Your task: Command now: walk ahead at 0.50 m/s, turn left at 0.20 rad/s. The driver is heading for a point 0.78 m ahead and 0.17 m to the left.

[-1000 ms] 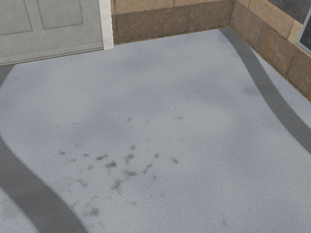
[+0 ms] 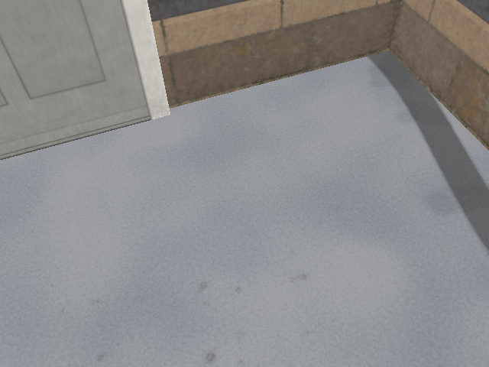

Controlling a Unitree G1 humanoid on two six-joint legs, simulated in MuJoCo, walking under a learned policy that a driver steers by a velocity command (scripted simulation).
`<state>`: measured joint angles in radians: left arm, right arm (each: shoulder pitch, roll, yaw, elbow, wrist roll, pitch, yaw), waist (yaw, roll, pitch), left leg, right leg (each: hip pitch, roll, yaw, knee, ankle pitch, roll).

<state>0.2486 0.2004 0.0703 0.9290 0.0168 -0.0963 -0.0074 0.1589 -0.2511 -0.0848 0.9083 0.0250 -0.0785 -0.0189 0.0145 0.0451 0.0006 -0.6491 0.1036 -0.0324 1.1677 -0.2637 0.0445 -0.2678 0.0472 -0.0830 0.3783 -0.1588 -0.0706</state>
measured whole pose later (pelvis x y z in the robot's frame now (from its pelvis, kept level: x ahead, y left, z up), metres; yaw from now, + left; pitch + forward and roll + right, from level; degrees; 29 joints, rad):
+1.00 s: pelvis +0.57 +0.14 -0.01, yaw +16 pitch +3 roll +0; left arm 0.13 0.26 0.06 0.77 -0.01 -0.09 -0.03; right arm 0.28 -0.26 -0.06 0.80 0.01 -0.09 0.00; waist 0.00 0.01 0.01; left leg -0.35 -0.04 -0.06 1.19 -0.41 0.02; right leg -0.42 0.09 -0.01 0.52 -0.15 -0.09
